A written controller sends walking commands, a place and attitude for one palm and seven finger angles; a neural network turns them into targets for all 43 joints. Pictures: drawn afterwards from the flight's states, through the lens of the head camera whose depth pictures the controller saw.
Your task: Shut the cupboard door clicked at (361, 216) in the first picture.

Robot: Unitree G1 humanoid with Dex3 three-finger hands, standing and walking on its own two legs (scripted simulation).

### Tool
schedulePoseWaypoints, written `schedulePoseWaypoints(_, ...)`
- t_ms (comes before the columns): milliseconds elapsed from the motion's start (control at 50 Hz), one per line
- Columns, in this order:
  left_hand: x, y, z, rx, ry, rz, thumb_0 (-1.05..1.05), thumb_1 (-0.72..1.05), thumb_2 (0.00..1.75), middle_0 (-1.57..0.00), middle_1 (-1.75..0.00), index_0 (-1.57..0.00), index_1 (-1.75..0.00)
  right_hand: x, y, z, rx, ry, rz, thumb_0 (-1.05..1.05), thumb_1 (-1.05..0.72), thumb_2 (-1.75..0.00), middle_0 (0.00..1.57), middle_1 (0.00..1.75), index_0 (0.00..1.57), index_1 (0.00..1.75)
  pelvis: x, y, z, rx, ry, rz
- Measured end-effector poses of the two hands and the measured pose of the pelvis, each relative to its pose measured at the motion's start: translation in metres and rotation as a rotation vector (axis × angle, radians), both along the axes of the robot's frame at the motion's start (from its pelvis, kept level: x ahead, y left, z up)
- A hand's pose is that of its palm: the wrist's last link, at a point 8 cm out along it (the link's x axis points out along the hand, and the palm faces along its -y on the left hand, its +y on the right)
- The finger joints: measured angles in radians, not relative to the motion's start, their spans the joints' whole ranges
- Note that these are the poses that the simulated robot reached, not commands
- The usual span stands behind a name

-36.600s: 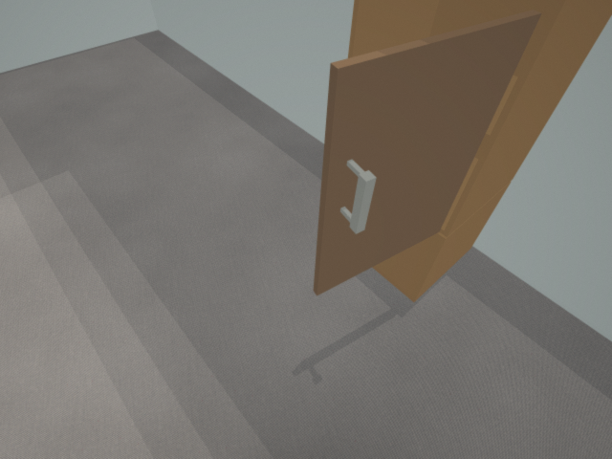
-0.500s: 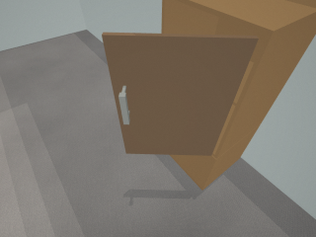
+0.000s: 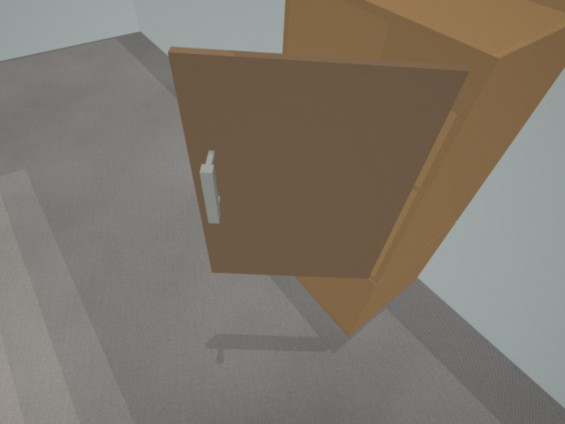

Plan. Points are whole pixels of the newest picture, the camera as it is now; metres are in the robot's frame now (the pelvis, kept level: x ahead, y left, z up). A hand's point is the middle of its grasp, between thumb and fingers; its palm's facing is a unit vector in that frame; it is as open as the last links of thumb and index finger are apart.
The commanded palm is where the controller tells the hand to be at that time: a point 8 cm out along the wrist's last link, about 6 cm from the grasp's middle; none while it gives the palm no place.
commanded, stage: shuffle to correct the standing spot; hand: left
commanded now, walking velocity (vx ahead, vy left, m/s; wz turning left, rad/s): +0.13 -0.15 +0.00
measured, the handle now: (212, 187) +0.50 +0.17 +0.02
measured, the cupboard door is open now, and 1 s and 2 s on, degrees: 51 51 51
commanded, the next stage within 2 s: come to a stop and stand still in 0.08 s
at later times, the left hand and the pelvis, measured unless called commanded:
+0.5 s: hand out of the picture +0.06 +0.16 -0.18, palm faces +0.04 -0.99 -0.15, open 7.4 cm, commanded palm none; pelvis +0.04 -0.01 +0.01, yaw +0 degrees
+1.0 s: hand out of the picture +0.05 +0.11 -0.17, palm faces -0.02 -0.97 -0.26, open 7.4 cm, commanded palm none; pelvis +0.00 -0.08 -0.01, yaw +0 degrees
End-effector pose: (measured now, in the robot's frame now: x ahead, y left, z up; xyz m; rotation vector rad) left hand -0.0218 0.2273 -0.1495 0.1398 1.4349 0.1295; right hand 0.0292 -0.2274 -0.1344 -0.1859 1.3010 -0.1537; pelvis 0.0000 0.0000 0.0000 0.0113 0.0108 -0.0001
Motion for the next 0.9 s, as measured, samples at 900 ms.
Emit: schedulePoseWaypoints(900,0.083,-0.060,0.022,0.101,-0.247,-0.073,0.00,0.91,0.90,-0.20,-0.30,-0.20,-0.30,-0.011,-0.070,-0.027,0.083,-0.045,-0.061,0.00,-0.91,-0.90,0.20,0.30,0.19,0.30,0.005,-0.070,-0.010,0.002,-0.065,0.006)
